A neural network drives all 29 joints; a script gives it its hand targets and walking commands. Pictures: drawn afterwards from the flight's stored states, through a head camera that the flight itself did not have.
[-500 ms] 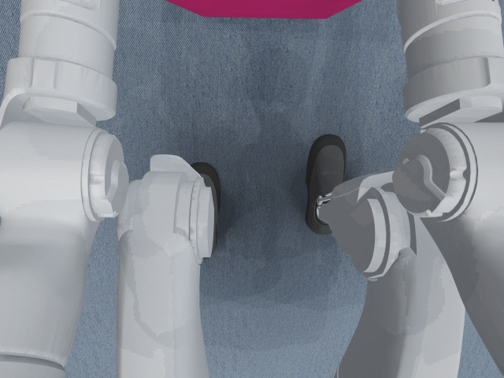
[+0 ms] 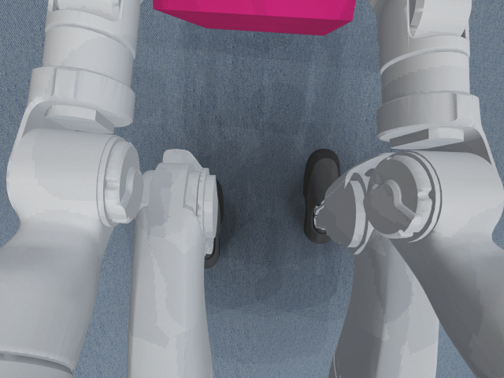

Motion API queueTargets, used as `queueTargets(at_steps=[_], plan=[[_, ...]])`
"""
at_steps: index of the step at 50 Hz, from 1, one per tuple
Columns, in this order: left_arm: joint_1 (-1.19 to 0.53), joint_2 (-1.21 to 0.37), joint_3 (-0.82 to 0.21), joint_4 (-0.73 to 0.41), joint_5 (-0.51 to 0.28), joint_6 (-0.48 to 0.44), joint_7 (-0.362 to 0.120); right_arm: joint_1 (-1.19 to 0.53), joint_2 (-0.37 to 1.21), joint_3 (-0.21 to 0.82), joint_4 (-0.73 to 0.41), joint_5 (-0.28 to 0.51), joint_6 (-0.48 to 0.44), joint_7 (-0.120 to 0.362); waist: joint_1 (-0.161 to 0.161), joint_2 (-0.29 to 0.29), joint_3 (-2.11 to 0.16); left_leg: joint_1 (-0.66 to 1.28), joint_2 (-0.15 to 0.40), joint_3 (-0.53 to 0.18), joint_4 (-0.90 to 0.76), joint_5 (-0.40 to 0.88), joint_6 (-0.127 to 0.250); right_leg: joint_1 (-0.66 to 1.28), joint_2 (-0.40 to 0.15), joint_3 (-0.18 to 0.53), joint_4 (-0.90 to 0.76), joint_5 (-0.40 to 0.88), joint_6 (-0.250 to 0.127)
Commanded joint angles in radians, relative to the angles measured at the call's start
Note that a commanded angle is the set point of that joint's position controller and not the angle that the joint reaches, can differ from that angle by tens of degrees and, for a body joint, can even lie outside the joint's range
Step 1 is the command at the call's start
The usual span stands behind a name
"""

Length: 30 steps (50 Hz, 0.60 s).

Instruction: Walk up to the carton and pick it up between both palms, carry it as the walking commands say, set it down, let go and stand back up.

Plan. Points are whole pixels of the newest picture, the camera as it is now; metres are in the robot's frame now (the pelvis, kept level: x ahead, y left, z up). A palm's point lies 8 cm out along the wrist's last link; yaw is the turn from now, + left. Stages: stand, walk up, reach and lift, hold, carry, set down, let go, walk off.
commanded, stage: reach and lift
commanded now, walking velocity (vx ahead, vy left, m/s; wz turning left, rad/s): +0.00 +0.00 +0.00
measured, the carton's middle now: out of the picture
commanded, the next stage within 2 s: none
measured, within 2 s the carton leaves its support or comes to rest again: neither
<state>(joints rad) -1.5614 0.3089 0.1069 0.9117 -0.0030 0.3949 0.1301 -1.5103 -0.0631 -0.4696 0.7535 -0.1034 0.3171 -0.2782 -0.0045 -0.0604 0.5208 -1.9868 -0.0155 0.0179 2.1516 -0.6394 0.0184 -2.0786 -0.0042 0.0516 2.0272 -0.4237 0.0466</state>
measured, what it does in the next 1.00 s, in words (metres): rises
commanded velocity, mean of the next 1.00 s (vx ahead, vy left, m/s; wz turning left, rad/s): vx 0.00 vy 0.00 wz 0.00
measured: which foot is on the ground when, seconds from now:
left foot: down 0.00-1.00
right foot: down 0.00-1.00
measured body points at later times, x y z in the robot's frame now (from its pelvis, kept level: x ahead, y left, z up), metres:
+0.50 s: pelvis +0.00 -0.01 +0.04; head +0.34 +0.00 +0.33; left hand +0.57 +0.14 -0.07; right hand +0.55 -0.14 -0.05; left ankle +0.11 +0.11 -0.37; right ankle +0.17 -0.14 -0.37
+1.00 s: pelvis -0.01 -0.01 +0.09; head +0.30 +0.00 +0.40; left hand +0.54 +0.13 +0.00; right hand +0.53 -0.14 +0.02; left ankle +0.11 +0.11 -0.37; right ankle +0.17 -0.14 -0.37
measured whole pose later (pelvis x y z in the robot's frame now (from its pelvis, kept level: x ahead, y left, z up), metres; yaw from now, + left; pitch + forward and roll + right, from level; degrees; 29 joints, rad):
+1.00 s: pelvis -0.01 -0.01 +0.09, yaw +1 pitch +17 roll +1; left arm -1.35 0.21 0.20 0.79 0.05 0.43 0.09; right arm -1.26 0.05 -0.48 0.52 -0.12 0.39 -0.28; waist -0.01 -0.04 0.52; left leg -1.58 -0.03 0.01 1.88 -0.61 0.01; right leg -1.67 0.00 0.05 1.80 -0.43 0.03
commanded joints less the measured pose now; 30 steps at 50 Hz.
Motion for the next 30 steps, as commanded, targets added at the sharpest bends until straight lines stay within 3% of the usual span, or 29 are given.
queueTargets(at_steps=[1,3,6,9,13,16,24,25,30], plan=[[-0.671,-1.205,-0.264,-0.334,-0.125,-0.086,-0.383,-0.549,1.024,0.398,-0.029,0.127,0.035,0.414,-0.074,0.173,-1.996,0.522,-0.118,0.017,-0.321,0.308,-0.034,0.737,0.153,-0.165,-0.105,0.191,-0.06],[-0.687,-1.215,-0.278,-0.371,-0.132,-0.085,-0.377,-0.575,1.024,0.425,-0.083,0.139,0.037,0.411,-0.072,0.177,-2.043,0.556,-0.123,0.018,-0.328,0.317,-0.037,0.761,0.156,-0.162,-0.117,0.195,-0.06],[-0.67,-1.233,-0.263,-0.33,-0.121,-0.075,-0.373,-0.57,1.037,0.434,-0.071,0.134,0.05,0.408,-0.081,0.165,-1.997,0.537,-0.126,0.017,-0.354,0.258,-0.033,0.762,0.153,-0.158,-0.152,0.147,-0.057],[-0.661,-1.253,-0.26,-0.352,-0.123,-0.07,-0.37,-0.623,1.05,0.481,-0.154,0.156,0.052,0.402,-0.06,0.144,-2.077,0.571,-0.131,0.017,-0.371,0.278,-0.028,0.831,0.155,-0.155,-0.17,0.169,-0.052],[-0.648,-1.257,-0.253,-0.353,-0.117,-0.068,-0.365,-0.59,1.082,0.509,-0.139,0.155,0.065,0.4,-0.05,0.112,-2.085,0.58,-0.136,0.014,-0.393,0.283,-0.024,0.865,0.156,-0.15,-0.192,0.178,-0.043],[-0.607,-1.264,-0.252,-0.329,-0.102,-0.062,-0.368,-0.57,1.095,0.536,-0.146,0.16,0.069,0.399,-0.036,0.112,-2.087,0.583,-0.138,0.017,-0.406,0.294,-0.023,0.892,0.158,-0.141,-0.208,0.196,-0.038],[-0.574,-1.287,-0.256,-0.336,-0.09,-0.059,-0.372,-0.494,1.122,0.553,-0.123,0.146,0.077,0.402,-0.042,0.116,-2.088,0.603,-0.143,0.016,-0.448,0.294,-0.025,0.923,0.162,-0.132,-0.255,0.203,-0.036],[-0.567,-1.297,-0.274,-0.36,-0.097,-0.057,-0.371,-0.505,1.126,0.575,-0.171,0.162,0.076,0.401,-0.035,0.125,-2.152,0.643,-0.143,0.019,-0.454,0.329,-0.029,0.965,0.164,-0.131,-0.257,0.237,-0.033],[-0.562,-1.303,-0.29,-0.378,-0.103,-0.053,-0.366,-0.501,1.118,0.602,-0.184,0.164,0.081,0.401,-0.035,0.13,-2.182,0.693,-0.147,0.012,-0.482,0.332,-0.032,0.983,0.166,-0.133,-0.282,0.233,-0.033]])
